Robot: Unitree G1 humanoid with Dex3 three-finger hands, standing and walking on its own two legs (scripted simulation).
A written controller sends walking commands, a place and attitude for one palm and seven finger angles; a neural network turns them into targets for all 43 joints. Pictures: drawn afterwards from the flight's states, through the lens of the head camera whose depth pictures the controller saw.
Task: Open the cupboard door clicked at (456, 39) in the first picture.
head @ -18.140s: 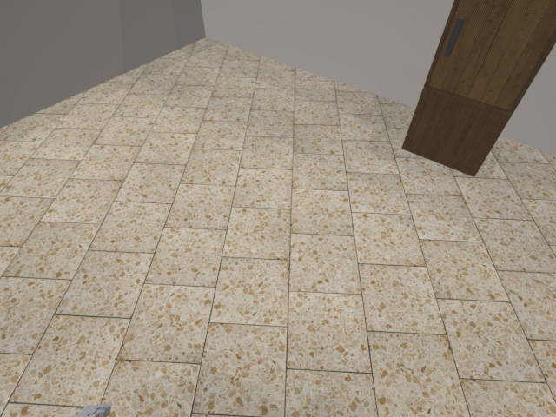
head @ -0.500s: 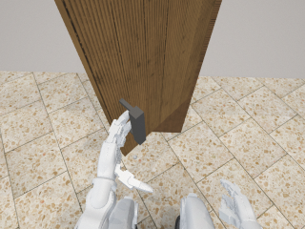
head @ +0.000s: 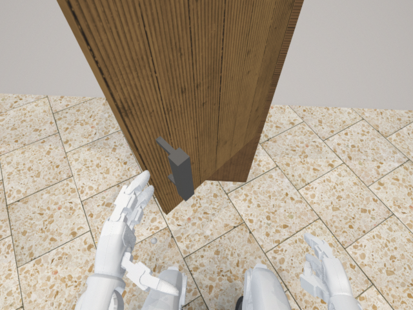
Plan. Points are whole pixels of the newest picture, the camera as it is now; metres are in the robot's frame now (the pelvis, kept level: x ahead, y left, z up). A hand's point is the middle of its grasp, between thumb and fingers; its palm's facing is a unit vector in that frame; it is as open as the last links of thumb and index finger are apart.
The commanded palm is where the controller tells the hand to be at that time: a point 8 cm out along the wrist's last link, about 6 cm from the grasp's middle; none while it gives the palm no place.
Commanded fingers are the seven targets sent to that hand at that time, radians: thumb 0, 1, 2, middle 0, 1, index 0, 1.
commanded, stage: slide the hand sideways off the handle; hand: left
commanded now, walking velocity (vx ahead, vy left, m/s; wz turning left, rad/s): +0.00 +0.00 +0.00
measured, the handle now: (175, 170) +0.36 +0.09 +0.04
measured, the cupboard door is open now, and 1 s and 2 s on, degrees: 48 48 48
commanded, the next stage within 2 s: draw the hand back to the body in 0.12 s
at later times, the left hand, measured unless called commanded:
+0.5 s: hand (112, 250) +0.21 +0.15 +0.09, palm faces -0.03 -1.00 -0.06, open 16.3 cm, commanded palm +0.18 +0.21 +0.10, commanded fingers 0.00 -0.50 0.30 -0.15 -0.30 -0.15 -0.30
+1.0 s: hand (18, 231) +0.21 +0.22 +0.18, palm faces +0.22 -0.90 -0.39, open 14.1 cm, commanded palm +0.17 +0.27 +0.22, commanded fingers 0.00 0.20 0.60 -0.17 -0.30 -0.17 -0.30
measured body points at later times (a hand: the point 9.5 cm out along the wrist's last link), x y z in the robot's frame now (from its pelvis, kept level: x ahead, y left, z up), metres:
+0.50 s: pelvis -0.01 +0.01 +0.02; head +0.07 +0.00 +0.47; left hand +0.20 +0.20 +0.10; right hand +0.18 -0.22 -0.05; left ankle +0.00 +0.14 -0.61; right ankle +0.04 -0.12 -0.61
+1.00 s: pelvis +0.03 +0.02 +0.10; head +0.03 +0.00 +0.55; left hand +0.19 +0.27 +0.20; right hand +0.21 -0.20 +0.03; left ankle -0.01 +0.14 -0.61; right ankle +0.04 -0.12 -0.61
